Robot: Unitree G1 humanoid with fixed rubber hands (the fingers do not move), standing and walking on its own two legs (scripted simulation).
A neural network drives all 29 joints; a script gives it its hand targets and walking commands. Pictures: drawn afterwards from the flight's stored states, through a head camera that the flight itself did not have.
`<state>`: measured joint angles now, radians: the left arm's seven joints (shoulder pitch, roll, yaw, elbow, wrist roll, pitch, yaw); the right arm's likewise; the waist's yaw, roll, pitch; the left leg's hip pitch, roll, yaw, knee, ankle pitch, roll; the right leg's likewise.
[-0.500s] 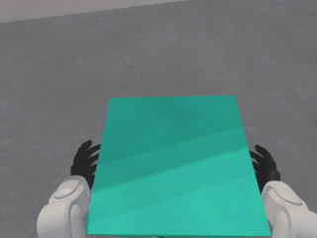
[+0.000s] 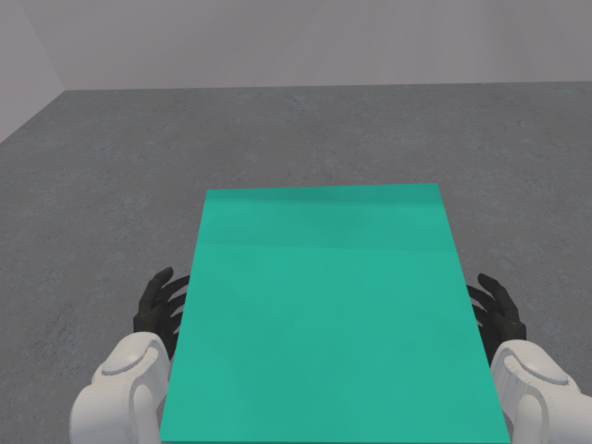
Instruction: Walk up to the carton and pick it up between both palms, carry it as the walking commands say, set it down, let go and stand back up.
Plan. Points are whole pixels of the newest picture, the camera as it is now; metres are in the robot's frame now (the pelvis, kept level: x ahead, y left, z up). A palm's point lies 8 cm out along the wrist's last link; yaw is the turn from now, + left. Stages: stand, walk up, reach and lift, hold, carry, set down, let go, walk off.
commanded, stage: carry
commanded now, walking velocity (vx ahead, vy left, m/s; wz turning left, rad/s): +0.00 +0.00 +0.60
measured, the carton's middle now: (323, 330) +0.28 +0.00 +0.02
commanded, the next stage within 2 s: none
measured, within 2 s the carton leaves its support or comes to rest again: neither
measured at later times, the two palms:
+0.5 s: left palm (56, 424) +0.13 +0.27 +0.09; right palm (411, 345) +0.23 -0.10 +0.08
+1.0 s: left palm out of the picture +0.00 +0.36 +0.06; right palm (296, 376) +0.20 +0.03 +0.05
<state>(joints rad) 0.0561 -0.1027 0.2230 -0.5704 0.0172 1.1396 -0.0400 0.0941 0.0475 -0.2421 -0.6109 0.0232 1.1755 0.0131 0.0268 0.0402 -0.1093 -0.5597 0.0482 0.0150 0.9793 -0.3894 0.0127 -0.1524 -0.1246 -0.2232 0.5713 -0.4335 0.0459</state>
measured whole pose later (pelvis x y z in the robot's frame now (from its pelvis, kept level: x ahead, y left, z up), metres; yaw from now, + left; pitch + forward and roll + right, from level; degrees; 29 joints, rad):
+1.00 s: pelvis -0.10 +0.07 +0.00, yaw +32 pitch +5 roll -1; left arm 0.03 -0.07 0.22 -0.56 0.00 1.14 -0.03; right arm 0.09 0.07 -0.24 -0.61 0.01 1.15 0.01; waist 0.03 0.02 0.05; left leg -0.49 -0.02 -0.01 0.66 -0.25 0.03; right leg -0.52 -0.13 -0.08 1.03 -0.61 0.05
